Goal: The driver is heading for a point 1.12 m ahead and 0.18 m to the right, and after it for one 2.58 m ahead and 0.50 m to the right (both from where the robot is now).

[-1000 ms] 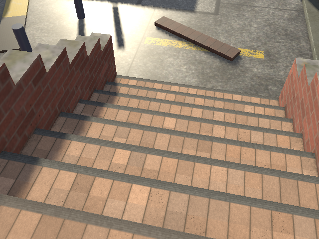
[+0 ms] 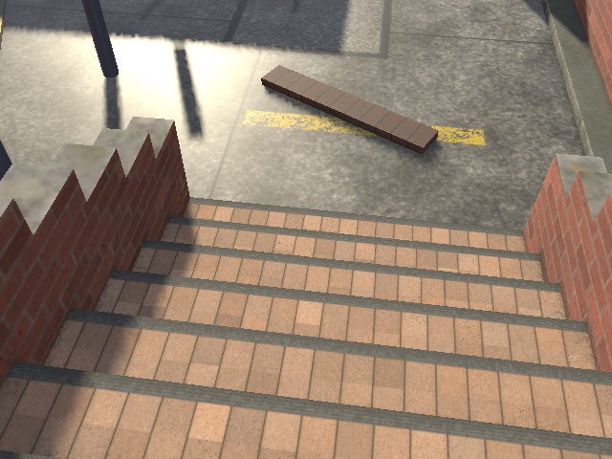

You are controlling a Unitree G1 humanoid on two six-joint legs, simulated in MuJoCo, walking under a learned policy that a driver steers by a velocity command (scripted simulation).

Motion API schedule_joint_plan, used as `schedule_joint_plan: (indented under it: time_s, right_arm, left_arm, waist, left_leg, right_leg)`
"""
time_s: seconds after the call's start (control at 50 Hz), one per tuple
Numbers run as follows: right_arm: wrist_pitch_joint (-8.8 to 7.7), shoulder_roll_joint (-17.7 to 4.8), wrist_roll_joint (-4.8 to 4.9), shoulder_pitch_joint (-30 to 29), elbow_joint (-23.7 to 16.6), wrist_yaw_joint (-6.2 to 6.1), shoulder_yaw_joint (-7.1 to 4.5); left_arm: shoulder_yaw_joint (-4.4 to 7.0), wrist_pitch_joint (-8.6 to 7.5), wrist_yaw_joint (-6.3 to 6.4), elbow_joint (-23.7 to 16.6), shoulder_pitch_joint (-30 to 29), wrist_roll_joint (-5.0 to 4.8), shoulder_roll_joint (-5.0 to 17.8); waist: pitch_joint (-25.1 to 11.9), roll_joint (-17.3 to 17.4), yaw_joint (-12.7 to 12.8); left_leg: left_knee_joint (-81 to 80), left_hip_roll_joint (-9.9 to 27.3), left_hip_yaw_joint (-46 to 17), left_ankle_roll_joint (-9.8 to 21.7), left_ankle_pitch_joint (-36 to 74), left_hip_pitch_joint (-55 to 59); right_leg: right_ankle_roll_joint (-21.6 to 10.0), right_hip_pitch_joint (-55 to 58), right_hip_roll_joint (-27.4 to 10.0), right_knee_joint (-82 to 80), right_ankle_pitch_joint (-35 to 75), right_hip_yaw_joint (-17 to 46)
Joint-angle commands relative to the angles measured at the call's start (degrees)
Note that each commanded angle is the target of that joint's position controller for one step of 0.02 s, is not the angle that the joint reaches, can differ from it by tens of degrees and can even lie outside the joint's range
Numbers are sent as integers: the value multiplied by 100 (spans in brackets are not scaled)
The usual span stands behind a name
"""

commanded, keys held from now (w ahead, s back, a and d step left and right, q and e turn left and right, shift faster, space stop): w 1.00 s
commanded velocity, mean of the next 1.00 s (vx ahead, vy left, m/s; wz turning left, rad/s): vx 0.50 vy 0.00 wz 0.00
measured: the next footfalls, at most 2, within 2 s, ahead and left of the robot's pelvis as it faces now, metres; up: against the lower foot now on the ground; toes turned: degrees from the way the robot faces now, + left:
right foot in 0.12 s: +0.12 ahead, -0.12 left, +0.00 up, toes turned -5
left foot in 0.58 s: +0.40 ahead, +0.07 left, -0.17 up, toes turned +2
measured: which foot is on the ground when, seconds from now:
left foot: down 0.00-0.12, up 0.14-0.56, down 0.58-1.00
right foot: up 0.00-0.10, down 0.12-0.58, up 0.60-1.00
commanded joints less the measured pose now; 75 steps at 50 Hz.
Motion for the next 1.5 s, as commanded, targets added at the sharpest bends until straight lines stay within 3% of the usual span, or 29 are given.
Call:
schedule_joint_plan:
  time_s: [0.02, 0.06, 0.16, 0.2, 0.24, 0.26, 0.38, 0.4, 0.42, 0.54, 0.58, 0.62, 0.68, 0.76, 0.78, 0.86, 0.88, 1.0, 1.06, 1.08, 1.16, 1.22, 1.26, 1.3, 1.34, 1.36, 1.46, 1.48, 1.5]
  right_arm:
    - [-144, -401, -75, 136, -202, -53, 43]
    - [85, -1484, 557, -8, -392, -128, -333]
    - [220, -462, 447, -221, -728, -150, -279]
    - [-33, -390, 71, -1362, -1481, 62, -226]
    - [60, -472, 49, -1103, -1326, -77, -204]
    - [299, -1052, 293, -1140, -1264, -205, -420]
    - [573, -448, 313, -1832, -1236, 66, -294]
    - [414, 414, -333, -1466, -1266, 200, 191]
    - [364, -105, -340, -1374, -1236, 194, 14]
    - [322, -791, -59, -2536, -1553, 78, 37]
    - [194, -1396, 17, 309, -748, 67, -299]
    - [315, -1865, -102, 2092, -288, 262, -545]
    - [368, -1156, 700, -178, -694, -125, -421]
    - [219, -1214, 417, -459, -603, -206, -382]
    - [3, 139, -369, -59, -514, -74, 121]
    - [-24, -405, -343, -390, -510, 61, 147]
    - [64, -1223, 827, -624, -695, -130, -184]
    - [328, -1062, -272, 521, -266, 74, 31]
    - [424, -787, 801, 1068, -329, -445, -247]
    - [286, -33, 22, 1332, -430, 285, 200]
    - [230, -481, 89, -161, -1008, 97, 38]
    - [326, -397, -194, -989, -1030, 238, 16]
    - [640, -488, 274, -733, -1102, -5, -100]
    - [697, -713, 458, -1454, -1204, -137, -198]
    - [606, -774, 275, -2319, -1336, -105, -287]
    - [360, -240, -595, -2243, -1362, 144, 158]
    - [374, -539, -151, -2702, -1588, 321, 153]
    - [464, -834, 676, -3054, -1589, 196, -107]
    - [478, -840, 728, -3292, -1693, 107, -67]
  left_arm:
    - [123, -52, 13, -175, 556, 90, 424]
    - [189, -38, 76, -238, 342, -321, 594]
    - [535, -198, 188, 883, 3038, -374, 1403]
    - [273, -625, 11, 1055, 3007, 191, 519]
    - [52, -553, 53, 778, 1930, 47, -121]
    - [389, -415, 134, 744, 1696, -558, 956]
    - [236, -513, 277, 843, 1523, -612, 448]
    - [-107, -580, 196, 775, 1474, 411, -77]
    - [-59, -589, 195, 787, 1428, 387, -31]
    - [-48, -192, 303, 1319, 2998, -136, 769]
    - [-58, -89, -99, 1206, 2529, 297, 873]
    - [-204, -196, -303, 797, 2591, -132, 90]
    - [370, -158, 367, 501, 1102, -393, 1373]
    - [233, 327, 153, 889, 1768, -270, 142]
    - [-250, 82, -114, 547, 1209, 436, -762]
    - [-102, 44, -130, 132, 565, 95, 155]
    - [157, 93, -88, 102, 28, -511, 728]
    - [48, -89, -71, 521, 1084, 184, 564]
    - [420, -33, 37, 1145, 2934, -463, 1535]
    - [478, -167, -219, 1250, 4089, 112, 1849]
    - [-43, -209, -148, 907, 1538, 293, -31]
    - [-161, -515, 107, 768, 1236, -101, -43]
    - [254, -317, 180, 960, 1693, -683, 1408]
    - [207, -233, 219, 1099, 2138, -696, 882]
    - [175, -149, 323, 1117, 2524, -506, 643]
    - [-214, -349, 346, 1562, 3528, 234, -446]
    - [-318, -288, 33, 1265, 2698, 218, 61]
    - [86, -170, 199, 978, 2163, -630, 955]
    - [71, -68, 280, 1025, 2341, -613, 968]
  waist:
    - [230, 537, 341]
    - [80, 880, 345]
    - [202, -1398, 992]
    - [751, -551, 1191]
    - [306, 539, 538]
    - [757, 183, 174]
    - [662, 40, 163]
    - [633, -140, 253]
    - [674, 137, 189]
    - [1005, 432, 1253]
    - [46, 1049, 1]
    - [-1751, 1244, -692]
    - [630, 244, 286]
    - [547, 965, 917]
    - [982, 488, 481]
    - [623, 389, 536]
    - [297, 679, 476]
    - [1061, 172, 503]
    - [-909, -1269, 700]
    - [-2069, -1759, 1497]
    - [967, 501, 278]
    - [679, -52, 511]
    - [121, -576, -63]
    - [545, -17, 271]
    - [804, 58, 702]
    - [1134, 51, 1313]
    - [955, -78, 804]
    - [886, 285, 882]
    - [1143, 189, 1101]
  left_leg:
    - [-144, 1793, -1310, 1229, 1770, -62]
    - [244, 1836, -1145, 1121, 2266, 138]
    - [5807, 75, 35, 113, -1227, -3350]
    - [6548, -50, -1986, 688, -897, -5717]
    - [5860, 494, -1534, 471, 168, -4932]
    - [4388, 535, -937, 35, 174, -3691]
    - [1685, 252, -18, 66, 4728, -574]
    - [1708, 868, -891, 141, 5151, -693]
    - [1653, 654, -447, 162, 4748, -442]
    - [-1404, 971, -430, -1, 2876, -1552]
    - [-543, 985, -124, 384, 4177, 2093]
    - [1689, 2659, -2298, 2306, 6607, 5731]
    - [230, 2819, -2370, 1665, 3269, 1597]
    - [236, 1803, -1120, 1157, 3381, -1535]
    - [238, 1754, -1226, 1192, 1434, -1306]
    - [915, 832, -675, 888, -525, -3391]
    - [1129, 1050, -937, 662, -451, -2481]
    - [3561, 1356, -1442, 711, 54, -1516]
    - [9521, -131, -357, 174, -3976, -3965]
    - [10778, -224, -1228, 73, -3359, -4951]
    - [7382, 1387, -1523, 292, 629, -5123]
    - [4038, 1255, -607, 188, 2643, -3035]
    - [4346, 962, -397, -152, 2233, -2149]
    - [3493, 1184, -758, -148, 3031, -3472]
    - [2918, 1168, -850, -116, 3287, -4347]
    - [2363, 1382, -1388, -207, 3552, -6593]
    - [1890, 985, -282, -133, 4442, -1389]
    - [1599, 638, -169, -226, 4086, -1307]
    - [1206, 696, -228, -305, 3580, -1396]
  right_leg:
    - [-130, 67, -103, 80, -365, 202]
    - [39, 499, 117, -108, -842, -360]
    - [-764, 4547, -1212, -2948, 1362, 2119]
    - [-1860, 4441, -1927, -3213, -153, 3411]
    - [-1534, 3164, -1344, -2767, 507, 1948]
    - [-813, 2556, -1007, -3155, 994, 1337]
    - [-311, 553, 191, -2854, -2081, 10]
    - [-546, 152, -74, -2267, -2002, -108]
    - [-533, 131, 51, -2098, -2163, -187]
    - [-773, 3383, -197, -406, -1946, 1230]
    - [-479, 1539, 322, 2188, -588, 530]
    - [253, -1835, 1370, 6087, -4572, 644]
    - [375, -1722, 140, 2511, -2073, 738]
    - [386, 1425, 245, 759, 198, -26]
    - [40, -34, -661, -447, 2347, 1100]
    - [-50, 2417, 46, -1357, 3571, 1]
    - [142, 2353, 449, -1443, 3521, -239]
    - [188, 3220, 151, -2810, 2138, -265]
    - [-561, 6960, -1435, -1057, 6445, 999]
    - [-2083, 7956, -1685, -1612, 5056, 2189]
    - [-1574, 2022, -1326, -3416, -842, 1922]
    - [-1354, 215, -299, -3601, -1332, 634]
    - [-1224, 630, -690, -3102, 883, 1276]
    - [-1073, 1877, -591, -2586, 47, 1270]
    - [-1099, 2711, -674, -2251, -1454, 1685]
    - [-1415, 4281, -1041, -1718, -1326, 2084]
    - [-1042, -398, -268, -1901, -2685, 1024]
    - [-813, 387, -341, -1670, -2192, 1158]
    - [-727, 768, -308, -1406, -1691, 1043]
Keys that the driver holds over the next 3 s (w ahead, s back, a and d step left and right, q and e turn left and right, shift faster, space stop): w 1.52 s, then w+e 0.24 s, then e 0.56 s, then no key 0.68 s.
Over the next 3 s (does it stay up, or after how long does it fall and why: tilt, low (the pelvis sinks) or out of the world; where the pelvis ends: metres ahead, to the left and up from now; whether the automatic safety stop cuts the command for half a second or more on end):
stays up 1.29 -0.09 -0.67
